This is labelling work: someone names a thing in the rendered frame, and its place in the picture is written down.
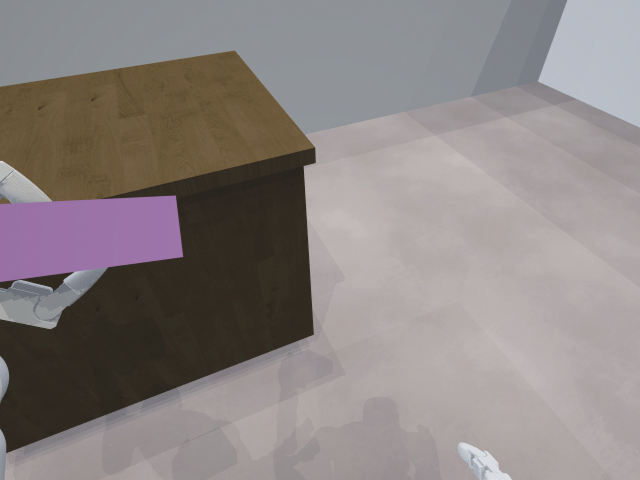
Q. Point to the sponge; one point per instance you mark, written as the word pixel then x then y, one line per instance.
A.
pixel 47 238

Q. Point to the right robot hand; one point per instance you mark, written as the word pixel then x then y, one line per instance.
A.
pixel 484 466

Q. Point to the table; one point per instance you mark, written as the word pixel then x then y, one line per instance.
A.
pixel 203 129

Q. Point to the left robot hand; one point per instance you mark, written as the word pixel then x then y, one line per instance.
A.
pixel 30 303

